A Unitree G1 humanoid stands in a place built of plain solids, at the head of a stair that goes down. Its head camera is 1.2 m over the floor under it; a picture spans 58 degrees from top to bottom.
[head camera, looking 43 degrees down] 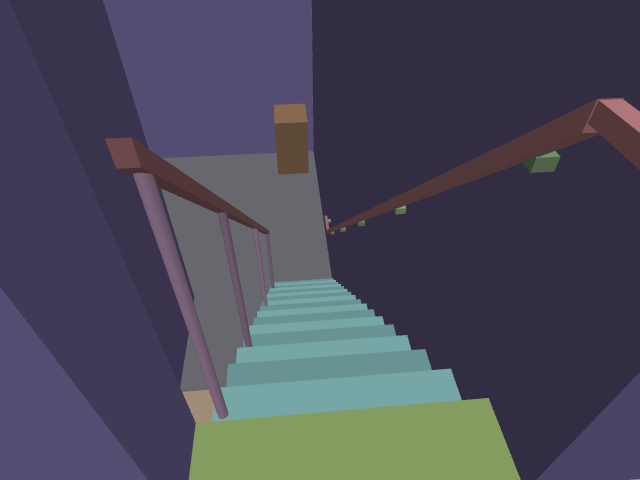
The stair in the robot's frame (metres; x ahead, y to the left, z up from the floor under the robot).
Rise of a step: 0.21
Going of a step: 0.21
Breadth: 0.84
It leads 5 degrees to the left of straight ahead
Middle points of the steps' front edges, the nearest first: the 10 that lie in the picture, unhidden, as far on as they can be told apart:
0.58 -0.07 0.00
0.79 -0.05 -0.21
1.01 -0.03 -0.41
1.22 -0.02 -0.62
1.43 0.00 -0.82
1.65 0.02 -1.03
1.86 0.04 -1.23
2.07 0.06 -1.44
2.29 0.08 -1.65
2.50 0.10 -1.85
